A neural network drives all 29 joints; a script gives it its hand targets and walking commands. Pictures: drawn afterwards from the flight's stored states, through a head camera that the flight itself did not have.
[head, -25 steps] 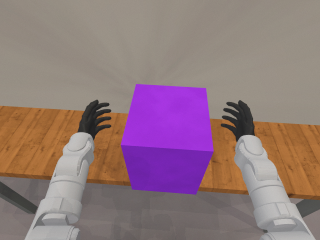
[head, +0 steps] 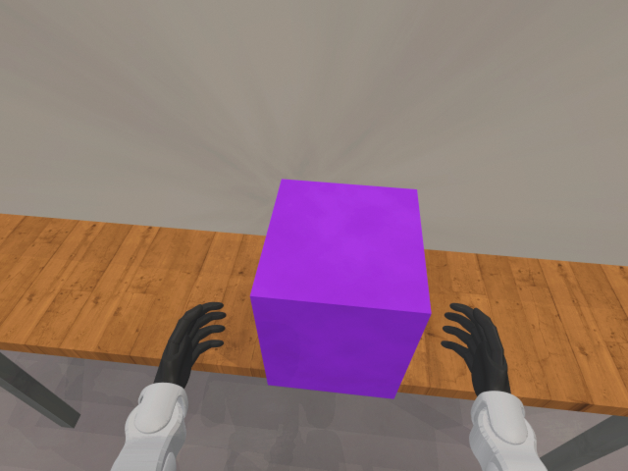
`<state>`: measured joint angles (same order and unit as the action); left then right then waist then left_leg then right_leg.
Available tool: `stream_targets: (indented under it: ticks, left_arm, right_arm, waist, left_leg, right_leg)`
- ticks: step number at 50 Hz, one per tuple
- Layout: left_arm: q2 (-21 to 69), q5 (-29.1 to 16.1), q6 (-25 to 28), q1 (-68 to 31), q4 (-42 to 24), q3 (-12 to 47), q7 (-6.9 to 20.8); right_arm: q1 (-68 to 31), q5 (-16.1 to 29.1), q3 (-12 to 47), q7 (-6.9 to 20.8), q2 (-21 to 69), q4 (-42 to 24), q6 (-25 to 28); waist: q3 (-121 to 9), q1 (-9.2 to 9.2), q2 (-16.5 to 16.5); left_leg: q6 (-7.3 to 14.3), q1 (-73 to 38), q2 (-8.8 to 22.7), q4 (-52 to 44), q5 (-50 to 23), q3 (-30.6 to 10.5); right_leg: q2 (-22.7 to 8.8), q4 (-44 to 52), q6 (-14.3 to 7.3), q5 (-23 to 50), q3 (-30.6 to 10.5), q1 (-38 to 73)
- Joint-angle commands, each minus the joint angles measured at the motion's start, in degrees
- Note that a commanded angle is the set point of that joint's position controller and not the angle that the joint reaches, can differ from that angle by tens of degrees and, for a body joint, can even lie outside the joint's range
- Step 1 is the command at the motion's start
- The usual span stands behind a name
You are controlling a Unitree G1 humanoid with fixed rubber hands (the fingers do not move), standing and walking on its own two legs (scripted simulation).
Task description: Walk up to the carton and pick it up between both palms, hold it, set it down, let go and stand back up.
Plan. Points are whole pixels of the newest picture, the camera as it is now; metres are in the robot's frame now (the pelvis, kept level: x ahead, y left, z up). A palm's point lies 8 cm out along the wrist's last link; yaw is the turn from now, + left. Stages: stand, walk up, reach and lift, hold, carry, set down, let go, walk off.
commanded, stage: set down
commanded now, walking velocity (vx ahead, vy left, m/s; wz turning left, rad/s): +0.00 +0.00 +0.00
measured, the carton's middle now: (339, 291) +0.39 -0.01 -0.01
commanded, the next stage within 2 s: let go in 1.72 s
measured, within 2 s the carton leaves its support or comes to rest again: neither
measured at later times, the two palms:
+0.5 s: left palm (168, 414) +0.22 +0.21 -0.03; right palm (489, 427) +0.21 -0.19 -0.03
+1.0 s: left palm (168, 455) +0.19 +0.21 -0.06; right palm (507, 459) +0.18 -0.21 -0.06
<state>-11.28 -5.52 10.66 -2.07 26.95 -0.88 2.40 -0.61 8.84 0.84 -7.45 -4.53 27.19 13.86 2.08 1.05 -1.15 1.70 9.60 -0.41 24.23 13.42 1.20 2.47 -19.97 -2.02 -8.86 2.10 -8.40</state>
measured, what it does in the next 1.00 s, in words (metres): stands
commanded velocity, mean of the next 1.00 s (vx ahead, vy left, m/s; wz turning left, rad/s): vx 0.00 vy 0.00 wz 0.00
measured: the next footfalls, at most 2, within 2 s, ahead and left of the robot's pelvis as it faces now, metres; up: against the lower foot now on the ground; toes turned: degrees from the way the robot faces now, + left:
none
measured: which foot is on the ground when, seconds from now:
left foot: down 0.00-1.00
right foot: down 0.00-1.00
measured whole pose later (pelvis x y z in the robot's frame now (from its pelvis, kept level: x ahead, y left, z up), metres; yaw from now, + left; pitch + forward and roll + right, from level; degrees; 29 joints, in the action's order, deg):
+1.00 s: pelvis +0.00 -0.01 +0.00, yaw -1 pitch -5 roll +0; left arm -13.9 -6.5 8.7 7.7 35.4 3.9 -0.6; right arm 8.3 3.8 -0.1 -2.6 -6.0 40.7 16.6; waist 3.4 -1.0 -1.7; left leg 0.8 4.9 -0.1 24.2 14.3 1.8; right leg 2.9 -22.9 -2.8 -12.7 0.9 -5.2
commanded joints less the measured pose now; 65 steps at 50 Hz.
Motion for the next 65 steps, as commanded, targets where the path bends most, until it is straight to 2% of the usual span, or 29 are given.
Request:
stream_targets:
  ticks: [1,2,3,5,8,11,17,22,27,29,34,39,43,47,60,65]
  left_arm:
    - [-10.3,-0.4,9.4,-10.6,-8.1,0.0,-0.5]
    - [-9.9,-3.0,11.2,-12.1,-11.6,1.7,-2.0]
    - [-10.5,-4.5,12.3,-13.9,-12.2,3.2,-3.2]
    - [-9.7,-7.0,14.4,-11.6,-12.3,5.9,-4.6]
    - [-10.8,-8.7,16.4,-9.6,-8.4,7.1,-4.2]
    - [-11.9,-9.7,16.7,-8.9,-3.1,7.3,-3.1]
    - [-11.9,-8.1,14.1,-6.4,4.2,5.2,-1.1]
    - [-11.4,-7.0,12.2,-7.7,6.6,4.8,-1.0]
    - [-10.2,-6.0,11.3,-8.2,6.0,5.0,-2.5]
    - [-10.5,-6.0,10.2,-8.6,5.8,4.9,-2.8]
    - [-10.2,-4.7,7.4,-5.8,3.1,4.1,-3.7]
    - [-9.6,-3.6,5.5,-3.4,0.8,4.2,-4.1]
    - [-9.5,-2.4,2.7,0.0,1.1,3.1,-3.4]
    - [-8.9,-1.0,0.3,1.8,0.3,2.8,-3.1]
    - [-8.8,2.7,-7.1,6.8,-3.0,0.1,-2.7]
    - [-8.5,4.0,-10.1,7.6,-2.1,-0.4,-2.5]
  right_arm:
    - [-8.1,-2.8,-3.2,-0.1,-3.3,-5.9,9.1]
    - [-8.9,-2.8,-4.9,0.6,-4.2,-8.8,9.5]
    - [-10.3,-2.5,-4.9,1.1,-4.0,-9.0,9.4]
    - [-8.5,-2.2,-4.3,2.1,-3.5,-10.5,9.8]
    - [-6.4,-1.7,-3.5,2.6,-3.1,-7.5,10.1]
    - [-6.0,-1.1,-3.3,2.5,-2.5,-2.4,10.3]
    - [-5.4,0.2,-2.0,2.0,-2.4,6.0,10.1]
    - [-7.3,-0.8,-2.7,2.0,-3.0,7.4,9.9]
    - [-7.6,-2.1,-4.0,2.9,-4.1,7.6,9.7]
    - [-7.8,-2.5,-3.7,3.1,-4.1,7.2,8.8]
    - [-4.9,-3.1,-3.6,3.9,-4.7,5.8,7.7]
    - [-1.8,-3.8,-3.2,4.6,-5.8,4.6,6.9]
    - [1.2,-4.3,-2.9,4.5,-6.2,5.4,5.6]
    - [3.4,-4.9,-2.7,4.7,-7.0,6.2,5.0]
    - [7.4,-7.2,-2.4,5.3,-8.4,5.6,3.0]
    - [8.1,-8.3,-2.7,5.7,-8.5,7.6,1.9]
  waist:
    - [-15.1,-0.97,5.2]
    - [-14.7,-0.51,6.4]
    - [-15.0,-0.05,5.9]
    - [-17.6,0.14,4.7]
    - [-19.4,0.51,4.4]
    - [-18.0,0.76,3.9]
    - [-12.2,0.13,3.1]
    - [-8.8,-0.4,3.5]
    - [-7.1,-0.42,5.1]
    - [-7.4,-0.41,4.5]
    - [-8.3,-1.4,4.2]
    - [-9.2,-1.57,4.0]
    - [-7.4,-1.4,2.4]
    - [-6.3,-1.45,3.0]
    - [-3.9,-2.42,1.4]
    - [-2.2,-2.15,1.4]
  left_leg:
    - [-4.3,-0.1,1.3,-0.7,-18.7,-3.2]
    - [-4.4,1.2,1.4,-0.7,-16.5,-2.7]
    - [-4.3,2.9,1.6,-0.5,-14.1,-2.8]
    - [-4.0,3.9,1.9,0.7,-13.5,-2.7]
    - [-3.7,5.7,1.7,1.6,-11.8,-2.8]
    - [-3.4,7.1,1.6,1.9,-7.9,-2.8]
    - [-3.1,5.0,1.7,0.1,-6.5,-3.1]
    - [-3.1,2.4,2.2,-1.9,-5.3,-3.2]
    - [-3.4,1.3,2.7,-3.2,-3.2,-3.0]
    - [-3.3,1.2,2.6,-3.5,-2.7,-2.8]
    - [-3.4,-0.1,2.5,-4.0,-6.5,-2.0]
    - [-3.7,-1.4,2.2,-4.0,-9.6,-1.2]
    - [-3.3,-3.0,1.8,-4.0,-11.5,-0.6]
    - [-3.6,-4.5,1.7,-4.1,-13.2,-0.1]
    - [-2.9,-6.7,1.3,-4.6,-15.0,1.6]
    - [-2.5,-6.5,1.2,-5.1,-11.9,2.0]
  right_leg:
    - [-1.2,-0.5,-0.3,13.6,-2.8,4.6]
    - [-1.3,-0.3,-0.6,9.8,-3.2,2.2]
    - [-1.3,-0.9,-0.5,7.0,-3.1,0.6]
    - [-1.9,-2.4,-0.1,8.1,-3.9,1.1]
    - [-2.7,-4.2,0.3,8.9,-4.8,2.2]
    - [-3.3,-5.0,0.3,6.0,-5.1,1.1]
    - [-3.3,-3.7,-0.2,2.6,-5.0,1.5]
    - [-2.9,-1.9,-0.9,-0.6,-4.7,1.1]
    - [-2.6,-1.6,-1.6,-2.8,-4.1,0.4]
    - [-2.7,-1.3,-1.5,-2.7,-4.3,1.1]
    - [-2.6,-1.1,-1.5,1.4,-4.3,4.0]
    - [-2.5,-0.8,-1.3,4.3,-4.4,5.0]
    - [-2.9,0.4,-0.9,6.4,-4.5,4.8]
    - [-2.7,0.9,-0.8,7.2,-4.2,4.3]
    - [-2.8,2.1,0.6,11.0,-3.9,3.9]
    - [-3.3,2.8,1.2,9.2,-4.2,2.9]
